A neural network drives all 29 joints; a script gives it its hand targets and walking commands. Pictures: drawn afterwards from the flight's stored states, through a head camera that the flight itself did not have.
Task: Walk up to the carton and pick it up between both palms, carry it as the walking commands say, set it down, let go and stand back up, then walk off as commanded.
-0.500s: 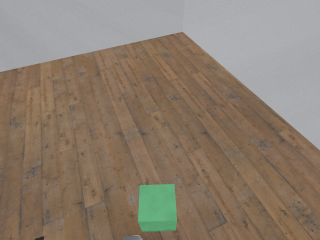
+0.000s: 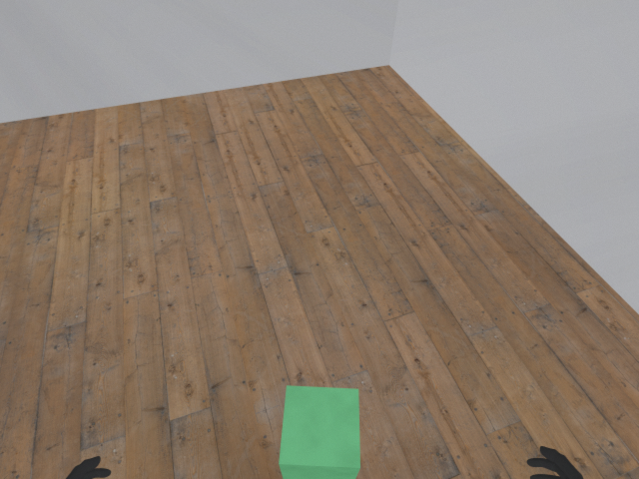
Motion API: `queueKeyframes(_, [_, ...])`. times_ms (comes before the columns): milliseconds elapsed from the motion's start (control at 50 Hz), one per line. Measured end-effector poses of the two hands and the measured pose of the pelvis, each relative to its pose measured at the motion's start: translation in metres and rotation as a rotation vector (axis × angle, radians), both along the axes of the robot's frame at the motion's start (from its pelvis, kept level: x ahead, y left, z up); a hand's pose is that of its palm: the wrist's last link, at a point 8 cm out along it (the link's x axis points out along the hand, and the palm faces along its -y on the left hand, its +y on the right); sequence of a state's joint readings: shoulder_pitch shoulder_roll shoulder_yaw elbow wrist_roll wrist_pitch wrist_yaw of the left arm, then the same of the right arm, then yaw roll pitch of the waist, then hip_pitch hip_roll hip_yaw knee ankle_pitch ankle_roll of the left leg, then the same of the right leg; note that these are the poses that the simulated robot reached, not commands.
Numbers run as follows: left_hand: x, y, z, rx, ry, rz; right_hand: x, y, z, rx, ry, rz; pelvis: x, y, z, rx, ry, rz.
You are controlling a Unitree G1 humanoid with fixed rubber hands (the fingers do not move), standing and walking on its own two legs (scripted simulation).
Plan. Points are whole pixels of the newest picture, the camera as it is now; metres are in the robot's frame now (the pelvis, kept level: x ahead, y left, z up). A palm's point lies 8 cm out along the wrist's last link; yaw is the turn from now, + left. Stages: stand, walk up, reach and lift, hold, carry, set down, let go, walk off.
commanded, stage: walk up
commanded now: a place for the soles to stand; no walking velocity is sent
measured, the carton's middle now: (320, 435) +0.35 +0.01 -0.66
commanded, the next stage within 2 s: none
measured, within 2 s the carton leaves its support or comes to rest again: neither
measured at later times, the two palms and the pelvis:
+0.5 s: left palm out of the picture +0.08 +0.32 -0.09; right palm out of the picture +0.11 -0.31 -0.09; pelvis -0.01 +0.00 +0.01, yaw +2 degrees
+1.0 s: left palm out of the picture +0.00 +0.40 -0.10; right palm out of the picture +0.08 -0.25 -0.11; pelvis -0.04 +0.06 -0.01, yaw +1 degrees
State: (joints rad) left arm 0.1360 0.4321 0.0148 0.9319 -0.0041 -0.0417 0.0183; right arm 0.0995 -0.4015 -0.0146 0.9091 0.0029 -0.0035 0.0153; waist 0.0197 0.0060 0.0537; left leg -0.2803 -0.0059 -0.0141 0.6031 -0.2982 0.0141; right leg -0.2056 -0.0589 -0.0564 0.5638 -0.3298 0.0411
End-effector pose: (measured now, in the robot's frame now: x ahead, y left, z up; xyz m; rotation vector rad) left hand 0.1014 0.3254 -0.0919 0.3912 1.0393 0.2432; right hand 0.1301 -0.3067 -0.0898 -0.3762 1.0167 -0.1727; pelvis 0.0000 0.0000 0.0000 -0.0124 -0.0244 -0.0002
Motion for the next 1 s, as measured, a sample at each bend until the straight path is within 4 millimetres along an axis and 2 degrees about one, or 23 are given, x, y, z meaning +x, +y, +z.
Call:
queueKeyframes(140, [0.001, 0.004, 0.006, 0.009, 0.003, 0.01, 0.004, 0.003, 0.001, 0.011, 0.007, 0.001, -0.001, 0.001, 0.004, 0.001, -0.006, 0.011])
queueKeyframes(500, [-0.026, -0.004, 0.003, -0.02, 0.049, 0.045, -0.024, -0.005, 0.002, 0.007, 0.097, -0.004, -0.013, -0.004, 0.012, 0.0, -0.009, 0.04])
queueKeyframes(560, [-0.033, 0.003, 0.004, 0.006, 0.054, 0.058, -0.023, -0.008, 0.002, 0.001, 0.101, 0.004, -0.017, -0.002, 0.009, -0.007, -0.009, 0.04])
queueKeyframes(620, [-0.047, 0.022, 0.006, 0.054, 0.074, 0.071, -0.023, -0.009, 0.002, -0.012, 0.105, 0.009, -0.022, 0.007, 0.006, -0.007, -0.012, 0.042])
queueKeyframes(700, [-0.06, 0.056, 0.008, 0.112, 0.088, 0.074, -0.028, 0.002, 0.003, -0.02, 0.112, 0.016, -0.028, 0.024, 0.002, 0.011, -0.005, 0.048])
queueKeyframes(740, [-0.061, 0.073, 0.003, 0.125, 0.082, 0.073, -0.033, 0.008, -0.002, -0.043, 0.113, 0.021, -0.03, 0.036, -0.007, -0.001, -0.003, 0.063])
queueKeyframes(780, [-0.064, 0.083, -0.002, 0.121, 0.083, 0.084, -0.042, 0.017, -0.007, -0.052, 0.128, 0.02, -0.035, 0.043, -0.011, 0.009, -0.014, 0.064])
queueKeyframes(860, [-0.074, 0.081, -0.005, 0.083, 0.122, 0.078, -0.053, 0.035, -0.011, -0.034, 0.112, 0.002, -0.039, 0.052, -0.009, 0.015, -0.011, 0.053])
queueKeyframes(1000, [-0.1, 0.072, -0.005, 0.054, 0.171, 0.06, -0.045, 0.057, -0.021, 0.025, 0.03, -0.031, -0.038, 0.061, -0.009, -0.006, -0.027, 0.016])
